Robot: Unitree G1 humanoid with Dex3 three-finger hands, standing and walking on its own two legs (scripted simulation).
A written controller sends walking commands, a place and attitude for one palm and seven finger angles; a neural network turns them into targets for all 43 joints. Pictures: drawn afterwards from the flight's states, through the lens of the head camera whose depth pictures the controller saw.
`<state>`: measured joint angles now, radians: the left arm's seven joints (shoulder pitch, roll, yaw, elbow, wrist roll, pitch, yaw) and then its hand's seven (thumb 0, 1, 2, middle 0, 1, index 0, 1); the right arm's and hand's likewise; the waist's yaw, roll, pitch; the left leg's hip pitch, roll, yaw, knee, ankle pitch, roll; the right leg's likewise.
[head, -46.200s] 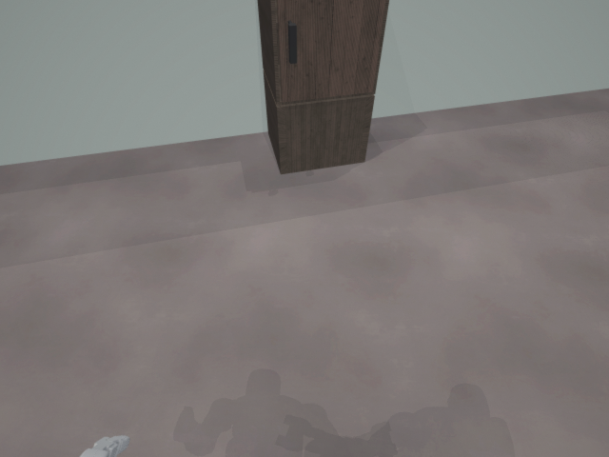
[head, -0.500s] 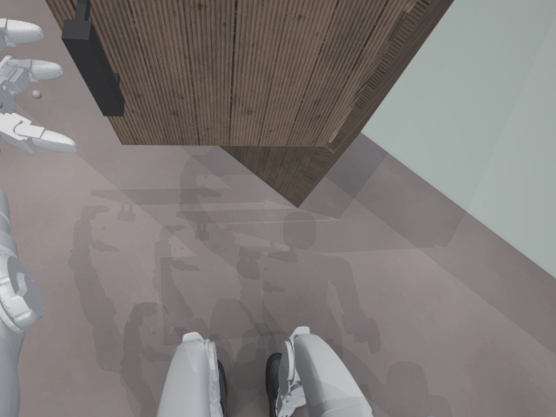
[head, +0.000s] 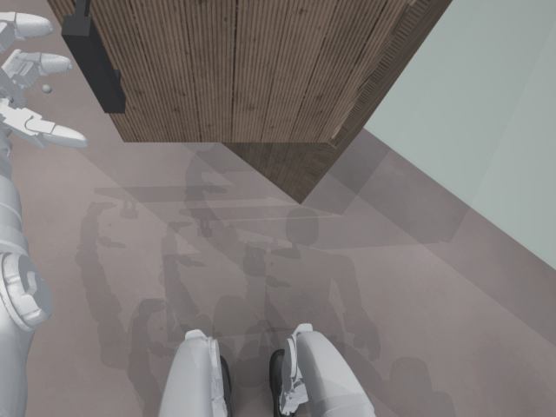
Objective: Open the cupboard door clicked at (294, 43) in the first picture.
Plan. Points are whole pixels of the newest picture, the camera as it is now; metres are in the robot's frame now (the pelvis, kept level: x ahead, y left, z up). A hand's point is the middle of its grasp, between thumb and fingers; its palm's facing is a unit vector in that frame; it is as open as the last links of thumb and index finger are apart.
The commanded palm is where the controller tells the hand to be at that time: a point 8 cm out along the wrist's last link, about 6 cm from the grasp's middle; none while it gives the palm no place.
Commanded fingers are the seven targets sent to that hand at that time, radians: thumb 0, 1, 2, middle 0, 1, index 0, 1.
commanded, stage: slide the fingers in behind the handle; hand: left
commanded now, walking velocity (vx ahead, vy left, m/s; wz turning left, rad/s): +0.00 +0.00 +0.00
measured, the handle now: (100, 57) +0.58 +0.20 +0.04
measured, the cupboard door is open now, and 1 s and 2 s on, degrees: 43 42 43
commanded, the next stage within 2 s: close the thumb around the handle in 1.44 s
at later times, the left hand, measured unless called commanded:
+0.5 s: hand (82, 87) +0.53 +0.21 +0.04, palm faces +0.01 -1.00 -0.02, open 14.0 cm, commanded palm +0.51 +0.24 +0.04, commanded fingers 0.00 -0.50 0.30 -0.30 -1.20 -0.30 -1.20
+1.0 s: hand (109, 89) +0.53 +0.19 +0.04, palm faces +0.02 -1.00 -0.02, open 13.9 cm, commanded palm +0.51 +0.21 +0.04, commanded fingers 0.00 -0.50 0.30 -0.30 -1.20 -0.30 -1.20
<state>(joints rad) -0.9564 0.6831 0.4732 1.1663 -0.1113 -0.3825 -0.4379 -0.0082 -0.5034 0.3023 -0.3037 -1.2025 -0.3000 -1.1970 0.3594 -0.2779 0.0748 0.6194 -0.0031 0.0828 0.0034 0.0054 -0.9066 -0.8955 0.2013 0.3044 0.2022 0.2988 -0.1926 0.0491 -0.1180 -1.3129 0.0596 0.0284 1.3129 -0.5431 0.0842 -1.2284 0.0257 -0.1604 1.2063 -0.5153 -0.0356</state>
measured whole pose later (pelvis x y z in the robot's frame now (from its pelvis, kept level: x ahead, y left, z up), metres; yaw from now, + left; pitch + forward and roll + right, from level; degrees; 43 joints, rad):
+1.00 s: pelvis +0.01 -0.02 +0.00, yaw +1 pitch +30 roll -5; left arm -0.93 0.54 0.41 1.13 -0.08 -0.44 -0.26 -0.01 -0.50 0.30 -0.30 -1.20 -0.31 -1.21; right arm 0.34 -0.26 0.05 0.62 -0.02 0.07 0.03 0.00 -0.91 -0.90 0.20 0.30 0.20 0.30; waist -0.20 0.05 -0.13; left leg -1.29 0.06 0.03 1.30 -0.55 0.06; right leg -1.22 0.03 -0.15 1.22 -0.53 -0.06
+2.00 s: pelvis +0.01 -0.02 +0.01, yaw +1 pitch +29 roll -4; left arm -0.91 0.50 0.38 1.16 -0.09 -0.48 -0.22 0.00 0.31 0.65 -0.35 -1.29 -0.32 -1.28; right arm 0.35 -0.26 0.04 0.63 -0.02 0.09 0.04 0.01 -0.91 -0.90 0.20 0.30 0.20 0.30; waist -0.18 0.05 -0.14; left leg -1.25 0.05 0.04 1.28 -0.55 0.06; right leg -1.18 0.03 -0.14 1.20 -0.53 -0.06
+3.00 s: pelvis +0.02 -0.01 +0.03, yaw +1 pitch +24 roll -2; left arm -0.29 0.04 0.16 0.55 -0.10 -0.51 0.22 0.01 0.63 0.75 -0.31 -1.33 -0.35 -1.29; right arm 0.24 -0.23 -0.01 0.54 -0.03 0.07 0.08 0.01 -0.91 -0.90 0.20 0.30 0.20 0.30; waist -0.06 0.02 -0.19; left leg -1.05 0.03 0.09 1.18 -0.54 0.06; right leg -1.03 0.02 -0.09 1.15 -0.54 -0.04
